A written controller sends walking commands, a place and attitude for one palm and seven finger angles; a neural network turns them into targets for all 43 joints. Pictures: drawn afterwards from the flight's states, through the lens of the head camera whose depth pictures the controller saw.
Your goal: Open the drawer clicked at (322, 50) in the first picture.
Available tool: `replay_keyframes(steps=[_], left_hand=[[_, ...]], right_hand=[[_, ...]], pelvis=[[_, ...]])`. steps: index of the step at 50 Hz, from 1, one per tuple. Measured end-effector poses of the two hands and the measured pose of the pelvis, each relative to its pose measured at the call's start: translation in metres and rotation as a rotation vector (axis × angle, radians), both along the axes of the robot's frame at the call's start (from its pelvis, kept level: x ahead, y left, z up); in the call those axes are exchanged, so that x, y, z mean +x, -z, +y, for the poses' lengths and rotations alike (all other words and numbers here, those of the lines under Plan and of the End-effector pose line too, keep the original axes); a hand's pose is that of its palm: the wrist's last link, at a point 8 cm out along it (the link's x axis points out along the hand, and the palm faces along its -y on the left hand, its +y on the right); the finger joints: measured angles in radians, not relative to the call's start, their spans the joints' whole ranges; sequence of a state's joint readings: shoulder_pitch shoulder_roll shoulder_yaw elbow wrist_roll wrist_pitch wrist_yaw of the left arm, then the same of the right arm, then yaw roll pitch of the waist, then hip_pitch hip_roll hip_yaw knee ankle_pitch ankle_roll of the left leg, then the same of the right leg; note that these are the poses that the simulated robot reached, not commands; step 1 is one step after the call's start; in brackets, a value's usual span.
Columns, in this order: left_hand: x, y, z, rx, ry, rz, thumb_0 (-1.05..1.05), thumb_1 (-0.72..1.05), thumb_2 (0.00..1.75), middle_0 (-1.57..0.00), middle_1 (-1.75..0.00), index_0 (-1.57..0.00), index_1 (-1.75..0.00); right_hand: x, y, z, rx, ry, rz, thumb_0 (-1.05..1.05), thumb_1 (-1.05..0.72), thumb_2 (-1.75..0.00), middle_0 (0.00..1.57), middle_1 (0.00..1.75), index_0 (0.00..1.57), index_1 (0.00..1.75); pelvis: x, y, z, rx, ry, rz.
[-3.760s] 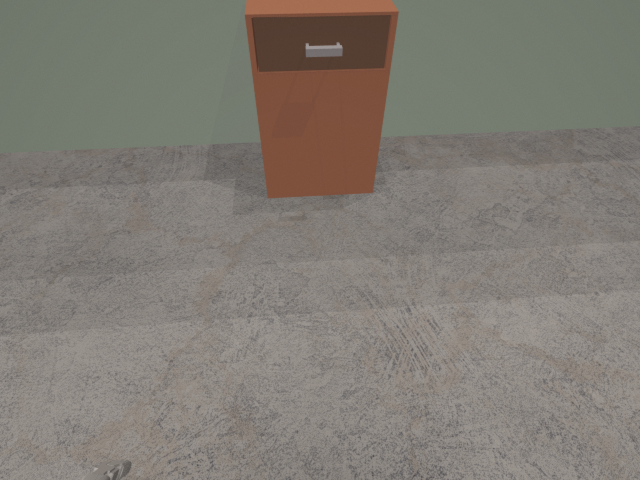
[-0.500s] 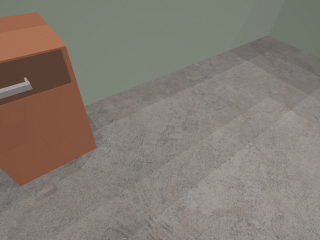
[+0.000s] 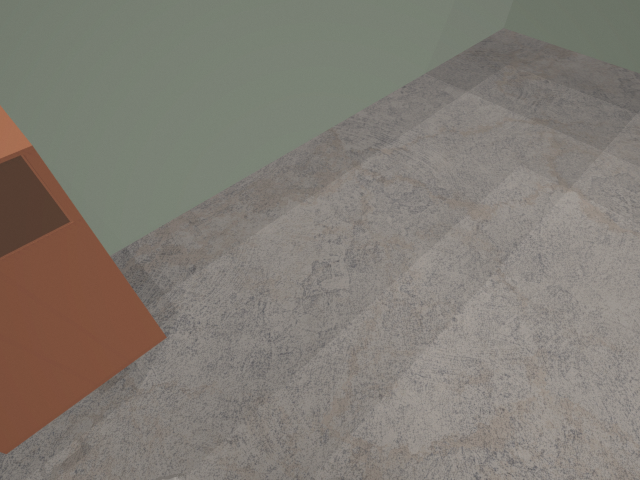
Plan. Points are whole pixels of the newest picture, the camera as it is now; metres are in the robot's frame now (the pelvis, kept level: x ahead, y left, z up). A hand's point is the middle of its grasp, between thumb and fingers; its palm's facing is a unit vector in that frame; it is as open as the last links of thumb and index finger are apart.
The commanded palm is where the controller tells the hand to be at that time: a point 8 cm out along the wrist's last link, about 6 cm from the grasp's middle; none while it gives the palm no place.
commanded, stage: turn to face it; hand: left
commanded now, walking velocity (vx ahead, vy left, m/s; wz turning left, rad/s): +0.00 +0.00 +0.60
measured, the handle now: out of the picture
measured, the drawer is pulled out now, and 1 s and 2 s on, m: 0.00 0.00 0.00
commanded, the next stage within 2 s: take the last steps up to it in 1.06 s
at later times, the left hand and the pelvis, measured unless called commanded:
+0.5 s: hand out of the picture +0.02 +0.27 -0.17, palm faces +0.34 -0.91 -0.23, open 7.3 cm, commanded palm none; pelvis +0.00 +0.03 +0.00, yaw +18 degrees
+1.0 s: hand out of the picture -0.05 +0.17 -0.14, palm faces +0.57 -0.77 -0.28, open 7.4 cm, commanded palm none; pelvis +0.01 -0.02 +0.01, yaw +35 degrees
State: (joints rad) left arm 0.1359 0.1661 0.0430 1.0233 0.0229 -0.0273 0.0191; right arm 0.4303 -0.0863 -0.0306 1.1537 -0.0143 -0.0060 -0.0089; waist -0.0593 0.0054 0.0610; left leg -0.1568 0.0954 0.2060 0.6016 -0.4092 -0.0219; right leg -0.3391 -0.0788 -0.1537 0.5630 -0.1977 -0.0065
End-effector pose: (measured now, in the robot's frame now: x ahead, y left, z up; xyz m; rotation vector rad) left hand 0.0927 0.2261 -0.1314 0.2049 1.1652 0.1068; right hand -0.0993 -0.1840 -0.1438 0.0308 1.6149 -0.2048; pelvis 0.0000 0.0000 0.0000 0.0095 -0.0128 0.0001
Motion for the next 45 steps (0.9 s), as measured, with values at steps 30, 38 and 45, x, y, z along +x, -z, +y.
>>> replay_keyframes(steps=[30, 38, 45], left_hand=[[-0.116, -0.009, 0.085, 0.043, -0.448, 0.053, 0.0, 0.92, 0.9, -0.19, -0.3, -0.19, -0.3], [-0.13, -0.022, 0.055, 0.087, -0.528, 0.025, 0.0, 0.91, 0.9, -0.19, -0.3, -0.19, -0.3], [-0.156, -0.03, 0.005, 0.095, -0.617, 0.017, 0.0, 0.91, 0.9, -0.2, -0.3, -0.2, -0.3]], right_hand=[[0.272, -0.044, -0.003, -0.146, -0.554, -0.459, 0.0, -0.9, -0.9, 0.2, 0.3, 0.2, 0.3], [0.281, -0.018, -0.006, -0.047, -0.618, -0.418, 0.0, -0.9, -0.9, 0.2, 0.3, 0.21, 0.3], [0.299, -0.005, -0.016, 0.002, -0.696, -0.384, 0.01, -0.9, -0.9, 0.2, 0.3, 0.21, 0.3]], pelvis=[[0.006, -0.011, 0.032, -0.044, -0.365, 0.014], [0.008, -0.007, 0.005, -0.03, -0.468, 0.016], [0.009, -0.006, -0.018, -0.002, -0.564, 0.002]])
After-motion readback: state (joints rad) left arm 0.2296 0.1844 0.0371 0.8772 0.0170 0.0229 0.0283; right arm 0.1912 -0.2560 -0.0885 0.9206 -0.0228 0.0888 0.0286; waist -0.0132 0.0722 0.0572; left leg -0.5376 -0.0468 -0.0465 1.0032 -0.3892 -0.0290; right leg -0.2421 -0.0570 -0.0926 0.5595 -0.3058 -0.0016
